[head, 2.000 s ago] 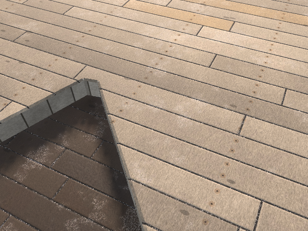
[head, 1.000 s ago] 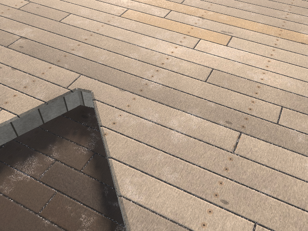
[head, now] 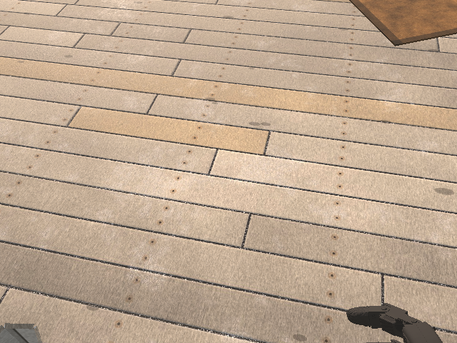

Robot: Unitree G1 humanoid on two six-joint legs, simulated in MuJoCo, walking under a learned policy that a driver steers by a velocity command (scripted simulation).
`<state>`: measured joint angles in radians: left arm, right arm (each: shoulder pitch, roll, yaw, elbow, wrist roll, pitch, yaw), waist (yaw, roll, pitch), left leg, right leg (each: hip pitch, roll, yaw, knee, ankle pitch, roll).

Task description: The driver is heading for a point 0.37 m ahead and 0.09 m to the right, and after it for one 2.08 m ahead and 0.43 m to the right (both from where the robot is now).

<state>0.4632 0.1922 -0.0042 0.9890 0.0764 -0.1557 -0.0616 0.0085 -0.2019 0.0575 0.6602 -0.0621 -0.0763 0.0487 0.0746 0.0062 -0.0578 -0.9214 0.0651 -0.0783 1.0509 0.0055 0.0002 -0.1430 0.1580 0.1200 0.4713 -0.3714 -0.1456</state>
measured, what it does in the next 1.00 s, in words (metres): walks ahead, turning right: left foot, then right foot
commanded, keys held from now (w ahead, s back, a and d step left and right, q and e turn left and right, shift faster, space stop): w+e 0.20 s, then e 0.48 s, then no key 0.32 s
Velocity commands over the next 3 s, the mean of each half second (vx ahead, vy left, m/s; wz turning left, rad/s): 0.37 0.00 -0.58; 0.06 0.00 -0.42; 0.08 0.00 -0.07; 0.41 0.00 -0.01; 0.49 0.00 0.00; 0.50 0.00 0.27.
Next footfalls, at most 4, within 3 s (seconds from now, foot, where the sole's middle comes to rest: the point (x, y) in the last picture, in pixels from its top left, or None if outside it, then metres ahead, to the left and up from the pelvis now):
0.12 left None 0.28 0.13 -0.77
0.52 right None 0.44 -0.14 -0.77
1.04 left None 0.46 0.10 -0.77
2.00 left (293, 244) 0.85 -0.10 -0.77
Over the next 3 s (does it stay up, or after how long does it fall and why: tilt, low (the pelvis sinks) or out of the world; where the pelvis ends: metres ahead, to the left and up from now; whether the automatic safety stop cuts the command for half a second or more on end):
stays up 1.10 -0.39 0.01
